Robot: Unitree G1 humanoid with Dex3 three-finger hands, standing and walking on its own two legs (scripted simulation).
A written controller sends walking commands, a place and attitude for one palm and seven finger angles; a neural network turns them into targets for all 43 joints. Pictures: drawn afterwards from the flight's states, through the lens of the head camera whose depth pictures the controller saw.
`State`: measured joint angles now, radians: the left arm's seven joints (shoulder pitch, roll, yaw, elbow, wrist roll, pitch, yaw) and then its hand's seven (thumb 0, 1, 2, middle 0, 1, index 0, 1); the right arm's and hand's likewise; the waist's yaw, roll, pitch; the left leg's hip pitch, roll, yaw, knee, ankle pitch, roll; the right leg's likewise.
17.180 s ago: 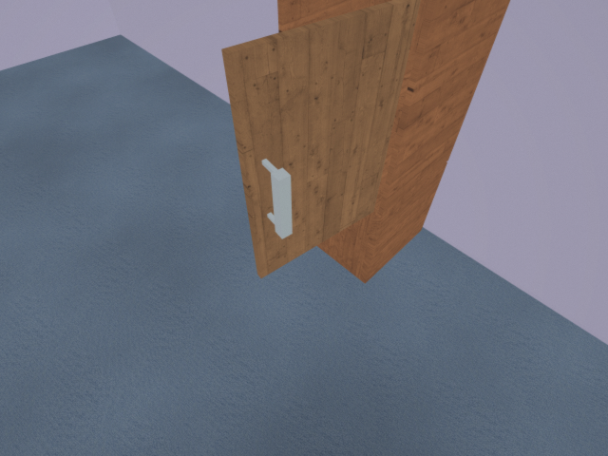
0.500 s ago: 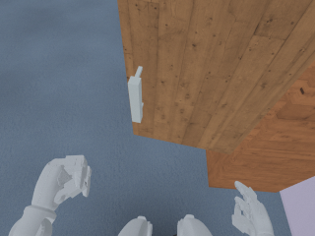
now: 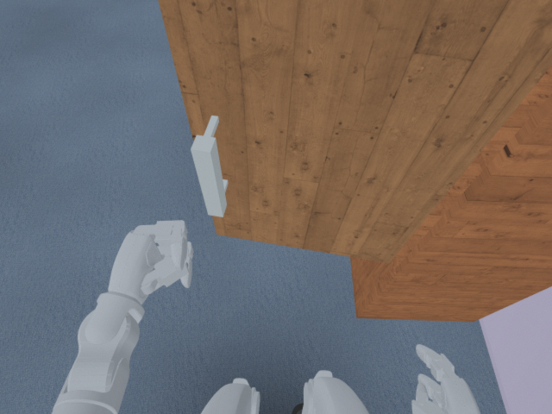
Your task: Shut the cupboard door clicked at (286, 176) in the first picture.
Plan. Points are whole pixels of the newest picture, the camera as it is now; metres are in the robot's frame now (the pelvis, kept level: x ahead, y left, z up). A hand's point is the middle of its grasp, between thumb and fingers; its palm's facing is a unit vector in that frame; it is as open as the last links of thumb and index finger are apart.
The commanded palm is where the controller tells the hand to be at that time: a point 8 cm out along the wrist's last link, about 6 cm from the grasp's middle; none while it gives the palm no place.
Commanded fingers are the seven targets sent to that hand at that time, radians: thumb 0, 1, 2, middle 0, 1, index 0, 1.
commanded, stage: bring the fist close to the handle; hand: left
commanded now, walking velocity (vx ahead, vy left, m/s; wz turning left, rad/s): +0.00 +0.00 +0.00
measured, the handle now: (215, 169) +0.47 +0.12 +0.04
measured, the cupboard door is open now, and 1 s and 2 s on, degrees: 82 82 63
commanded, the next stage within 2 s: push the door shut along its arc in 0.78 s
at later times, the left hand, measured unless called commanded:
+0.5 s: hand (225, 214) +0.39 +0.09 +0.04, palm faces -0.15 -0.99 -0.02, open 3.1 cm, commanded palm +0.36 +0.15 +0.05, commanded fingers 0.00 0.90 0.90 -1.30 -1.50 -1.30 -1.50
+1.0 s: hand (218, 219) +0.38 +0.10 +0.04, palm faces -0.17 -0.99 -0.03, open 3.1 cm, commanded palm +0.38 +0.16 +0.05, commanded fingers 0.00 0.90 0.90 -1.30 -1.50 -1.30 -1.50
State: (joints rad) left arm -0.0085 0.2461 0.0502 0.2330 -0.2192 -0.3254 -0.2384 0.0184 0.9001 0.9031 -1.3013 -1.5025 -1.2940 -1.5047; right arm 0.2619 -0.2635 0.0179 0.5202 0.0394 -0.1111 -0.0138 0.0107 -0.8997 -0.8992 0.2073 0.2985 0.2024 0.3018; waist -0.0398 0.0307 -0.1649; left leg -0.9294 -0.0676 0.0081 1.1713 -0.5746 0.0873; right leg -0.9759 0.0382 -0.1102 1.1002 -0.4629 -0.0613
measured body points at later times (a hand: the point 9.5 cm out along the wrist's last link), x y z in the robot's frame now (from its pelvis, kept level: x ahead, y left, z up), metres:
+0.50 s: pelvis +0.00 -0.01 +0.00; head +0.10 -0.01 +0.44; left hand +0.39 +0.14 +0.05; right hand +0.12 -0.26 -0.11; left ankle -0.01 +0.06 -0.65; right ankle +0.04 -0.09 -0.65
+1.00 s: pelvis -0.01 -0.01 +0.00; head +0.09 +0.00 +0.44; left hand +0.38 +0.15 +0.04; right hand +0.11 -0.26 -0.10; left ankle -0.01 +0.06 -0.65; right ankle +0.04 -0.09 -0.65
